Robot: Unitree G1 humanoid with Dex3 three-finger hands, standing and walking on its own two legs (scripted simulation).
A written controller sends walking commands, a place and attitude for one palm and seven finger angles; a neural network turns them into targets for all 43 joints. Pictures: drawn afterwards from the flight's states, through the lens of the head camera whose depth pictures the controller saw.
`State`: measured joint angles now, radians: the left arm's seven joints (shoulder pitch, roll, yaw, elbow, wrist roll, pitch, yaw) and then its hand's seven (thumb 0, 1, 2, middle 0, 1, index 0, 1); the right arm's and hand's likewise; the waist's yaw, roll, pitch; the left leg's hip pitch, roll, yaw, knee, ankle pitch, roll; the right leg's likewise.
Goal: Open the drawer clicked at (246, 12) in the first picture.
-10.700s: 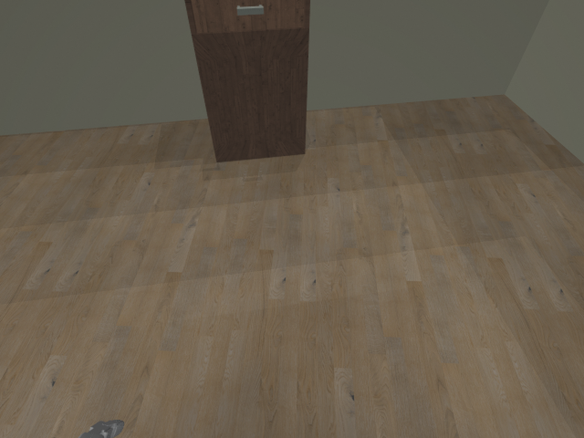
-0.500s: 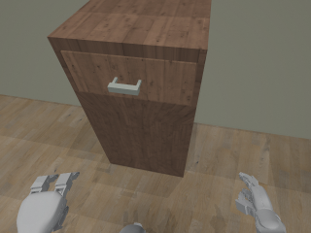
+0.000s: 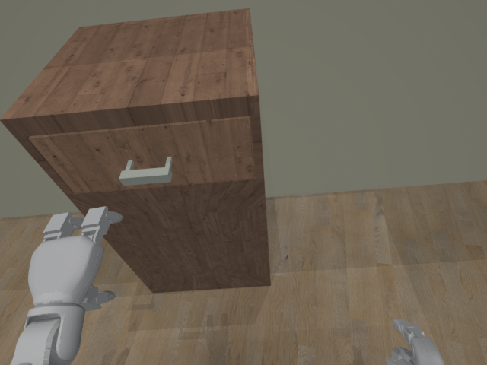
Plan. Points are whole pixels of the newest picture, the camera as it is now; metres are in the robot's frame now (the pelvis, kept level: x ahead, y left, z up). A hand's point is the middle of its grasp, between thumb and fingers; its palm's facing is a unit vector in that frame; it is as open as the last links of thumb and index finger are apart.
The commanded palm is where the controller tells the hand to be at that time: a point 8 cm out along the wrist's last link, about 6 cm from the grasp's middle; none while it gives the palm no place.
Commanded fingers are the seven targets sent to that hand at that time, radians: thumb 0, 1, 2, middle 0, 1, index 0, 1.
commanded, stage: raise the hand with hooked fingers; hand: left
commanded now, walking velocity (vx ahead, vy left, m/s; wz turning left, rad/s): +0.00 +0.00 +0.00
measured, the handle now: (148, 169) +0.49 +0.26 +0.03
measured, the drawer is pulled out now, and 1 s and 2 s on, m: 0.00 0.00 0.00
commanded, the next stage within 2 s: move the hooked fingers above the handle in 0.84 s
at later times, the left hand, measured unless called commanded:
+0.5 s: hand (41, 213) +0.29 +0.32 +0.15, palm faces +0.13 -0.06 -0.99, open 13.8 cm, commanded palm +0.24 +0.30 +0.20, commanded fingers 0.00 -0.50 0.30 -0.30 -1.20 -0.30 -1.20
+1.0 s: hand (61, 232) +0.27 +0.29 +0.13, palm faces +0.07 -0.07 -1.00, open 13.8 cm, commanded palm +0.25 +0.29 +0.19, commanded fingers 0.00 -0.50 0.30 -0.30 -1.20 -0.30 -1.20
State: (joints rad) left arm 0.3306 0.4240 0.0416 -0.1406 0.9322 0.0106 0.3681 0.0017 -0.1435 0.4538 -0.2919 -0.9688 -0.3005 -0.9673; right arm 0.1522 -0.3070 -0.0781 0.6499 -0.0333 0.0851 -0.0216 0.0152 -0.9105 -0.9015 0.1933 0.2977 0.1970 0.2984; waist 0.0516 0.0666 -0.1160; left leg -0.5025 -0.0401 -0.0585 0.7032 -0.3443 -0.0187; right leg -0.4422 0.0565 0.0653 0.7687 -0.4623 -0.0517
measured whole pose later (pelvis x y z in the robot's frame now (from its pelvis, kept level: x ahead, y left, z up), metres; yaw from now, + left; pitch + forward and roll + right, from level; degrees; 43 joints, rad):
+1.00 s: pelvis -0.04 +0.04 +0.03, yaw +1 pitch +0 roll +0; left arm -0.15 0.47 -0.11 0.07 0.92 0.21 0.03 0.00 -0.49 0.30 -0.31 -1.20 -0.32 -1.20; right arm 0.12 -0.24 0.01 0.66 0.02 0.10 -0.04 0.01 -0.91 -0.90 0.20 0.30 0.20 0.30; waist 0.08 0.09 -0.01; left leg -0.28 -0.07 -0.07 0.46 -0.17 0.03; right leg -0.21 0.01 0.06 0.50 -0.29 0.00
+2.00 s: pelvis +0.00 +0.04 +0.01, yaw +1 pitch +8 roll +0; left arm -0.37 0.45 -0.13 0.35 0.97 0.06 0.08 0.00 -0.49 0.30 -0.32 -1.20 -0.33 -1.20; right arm 0.18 -0.24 -0.03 0.64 0.02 0.14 -0.05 0.01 -0.91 -0.90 0.20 0.30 0.20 0.30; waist 0.02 0.05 -0.08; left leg -0.46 -0.06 -0.06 0.63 -0.31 0.03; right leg -0.36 0.02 0.06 0.62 -0.40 -0.01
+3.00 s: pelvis +0.00 +0.03 +0.01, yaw +0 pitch +12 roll -1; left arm -0.66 0.49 -0.09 0.79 1.03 -0.07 0.19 0.00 -0.49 0.30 -0.32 -1.20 -0.33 -1.20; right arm 0.28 -0.27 -0.07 0.68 0.03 0.12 -0.06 0.01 -0.91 -0.90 0.20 0.30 0.20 0.30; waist -0.04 0.04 -0.12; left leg -0.59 -0.04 -0.07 0.69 -0.32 0.01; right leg -0.48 0.05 0.04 0.67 -0.40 -0.02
